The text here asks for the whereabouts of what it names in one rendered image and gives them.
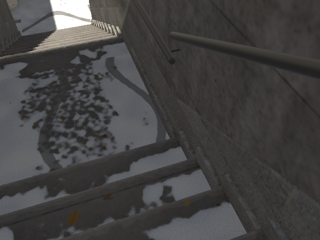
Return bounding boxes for stairs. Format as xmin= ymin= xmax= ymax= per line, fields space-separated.
xmin=0 ymin=24 xmax=118 ymax=61
xmin=0 ymin=137 xmax=267 ymax=240

